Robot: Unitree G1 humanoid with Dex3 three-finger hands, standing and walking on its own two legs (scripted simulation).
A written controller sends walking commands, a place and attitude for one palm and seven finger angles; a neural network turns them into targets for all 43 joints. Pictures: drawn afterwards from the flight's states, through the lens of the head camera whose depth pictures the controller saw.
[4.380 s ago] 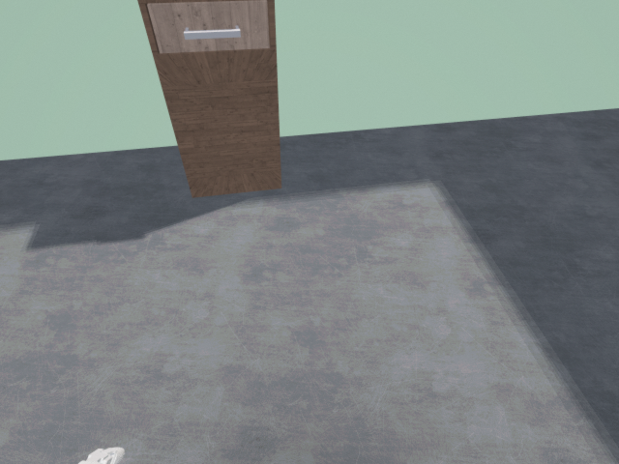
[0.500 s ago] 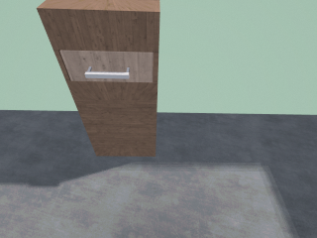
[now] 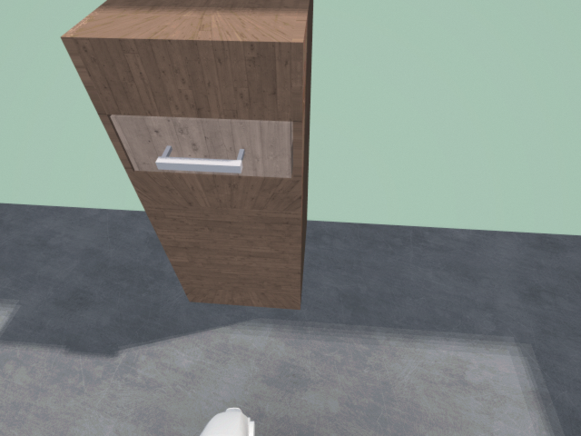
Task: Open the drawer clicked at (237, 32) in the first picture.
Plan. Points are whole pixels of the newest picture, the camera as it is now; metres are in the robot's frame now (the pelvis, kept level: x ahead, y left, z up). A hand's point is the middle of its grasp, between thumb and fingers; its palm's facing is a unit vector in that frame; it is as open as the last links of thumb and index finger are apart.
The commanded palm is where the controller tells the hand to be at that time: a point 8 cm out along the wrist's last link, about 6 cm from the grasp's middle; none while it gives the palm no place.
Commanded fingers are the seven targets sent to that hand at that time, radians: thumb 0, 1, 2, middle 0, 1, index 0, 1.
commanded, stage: take the last steps up to it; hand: left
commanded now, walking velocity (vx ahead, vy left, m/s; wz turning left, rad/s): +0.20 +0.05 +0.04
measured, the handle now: (202, 158) +0.65 +0.26 -0.02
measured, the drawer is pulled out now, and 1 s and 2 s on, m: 0.00 0.00 0.00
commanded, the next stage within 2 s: come to a stop and stand still in 0.10 s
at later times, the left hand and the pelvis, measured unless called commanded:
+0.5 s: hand (174, 391) +0.21 +0.23 -0.17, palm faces +0.03 -0.97 -0.26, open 7.4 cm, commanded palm none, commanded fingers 0.00 0.90 0.90 -0.20 -0.30 -0.20 -0.30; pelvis +0.12 +0.03 -0.01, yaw -1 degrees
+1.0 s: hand out of the picture +0.12 +0.18 -0.16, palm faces +0.08 -0.96 -0.28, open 7.4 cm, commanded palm none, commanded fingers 0.00 0.90 0.90 -0.20 -0.30 -0.20 -0.30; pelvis +0.08 -0.02 +0.00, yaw +0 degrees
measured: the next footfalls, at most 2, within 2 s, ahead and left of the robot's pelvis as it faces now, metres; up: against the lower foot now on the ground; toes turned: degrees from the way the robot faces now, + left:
left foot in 0.14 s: +0.17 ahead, +0.15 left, +0.00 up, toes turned +8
right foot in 0.60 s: +0.19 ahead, -0.10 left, +0.00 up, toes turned -6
